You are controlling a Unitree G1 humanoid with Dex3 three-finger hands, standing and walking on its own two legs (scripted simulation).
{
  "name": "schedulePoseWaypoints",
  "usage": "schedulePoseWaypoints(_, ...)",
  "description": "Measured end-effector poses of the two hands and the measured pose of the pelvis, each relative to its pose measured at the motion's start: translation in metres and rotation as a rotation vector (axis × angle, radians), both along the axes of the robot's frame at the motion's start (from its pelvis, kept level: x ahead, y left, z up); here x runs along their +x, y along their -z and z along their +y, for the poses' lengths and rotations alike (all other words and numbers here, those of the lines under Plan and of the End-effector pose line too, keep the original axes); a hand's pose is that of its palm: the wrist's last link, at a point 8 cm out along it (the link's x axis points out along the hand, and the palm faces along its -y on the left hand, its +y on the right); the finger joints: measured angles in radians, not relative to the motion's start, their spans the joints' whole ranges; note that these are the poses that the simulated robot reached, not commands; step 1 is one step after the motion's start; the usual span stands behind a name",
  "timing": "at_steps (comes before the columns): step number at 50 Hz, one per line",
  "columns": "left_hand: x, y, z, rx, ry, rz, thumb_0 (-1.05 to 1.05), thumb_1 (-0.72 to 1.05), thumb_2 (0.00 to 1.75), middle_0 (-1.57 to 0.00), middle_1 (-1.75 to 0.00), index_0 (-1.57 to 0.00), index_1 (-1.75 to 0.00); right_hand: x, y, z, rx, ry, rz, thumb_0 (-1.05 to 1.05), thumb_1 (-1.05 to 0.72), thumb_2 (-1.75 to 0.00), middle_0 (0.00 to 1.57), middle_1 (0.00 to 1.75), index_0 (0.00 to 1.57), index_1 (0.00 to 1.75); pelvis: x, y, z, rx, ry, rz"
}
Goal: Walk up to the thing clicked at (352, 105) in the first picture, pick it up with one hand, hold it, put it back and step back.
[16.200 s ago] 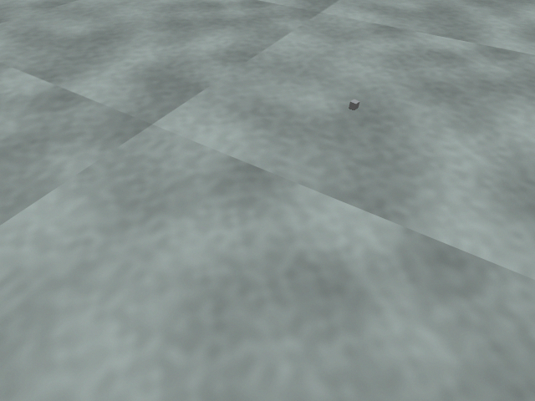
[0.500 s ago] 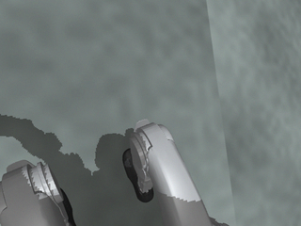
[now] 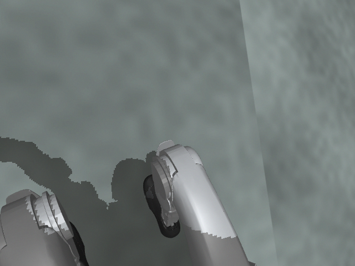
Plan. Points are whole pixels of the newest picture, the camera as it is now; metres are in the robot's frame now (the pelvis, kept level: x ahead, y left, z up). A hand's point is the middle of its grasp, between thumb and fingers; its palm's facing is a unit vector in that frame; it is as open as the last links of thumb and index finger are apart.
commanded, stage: rise first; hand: left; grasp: from above
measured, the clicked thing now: out of the picture +0.49 +0.31 -0.31
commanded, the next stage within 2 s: approach in 1.68 s
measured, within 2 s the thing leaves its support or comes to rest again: neither
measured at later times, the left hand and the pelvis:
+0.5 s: hand out of the picture +0.45 +0.34 -0.21, palm faces -0.08 -0.42 -0.90, open 12.8 cm; pelvis +0.00 +0.00 +0.00, yaw +0 degrees
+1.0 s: hand out of the picture +0.45 +0.34 -0.20, palm faces -0.09 -0.42 -0.90, open 13.0 cm; pelvis +0.00 +0.00 +0.00, yaw +0 degrees
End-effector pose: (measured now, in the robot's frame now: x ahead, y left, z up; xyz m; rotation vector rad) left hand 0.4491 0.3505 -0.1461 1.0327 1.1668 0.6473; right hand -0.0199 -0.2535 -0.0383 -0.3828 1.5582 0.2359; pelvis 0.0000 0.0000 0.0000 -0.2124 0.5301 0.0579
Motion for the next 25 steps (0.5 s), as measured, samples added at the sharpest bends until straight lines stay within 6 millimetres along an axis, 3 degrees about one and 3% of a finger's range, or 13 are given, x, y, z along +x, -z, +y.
schedulePoseWaypoints(25, 0.0015, 0.0035, -0.0024, -0.005, -0.009, -0.009, 0.00, -0.33, 0.83, -0.31, -0.84, -0.29, -0.85, -0.0001, -0.0026, 0.0024, 0.005, -0.003, -0.002, 0.00, -0.92, -0.90, 0.20, 0.30, 0.19, 0.29, 0.0000, -0.0014, 0.0004, -0.003, -0.001, -0.002)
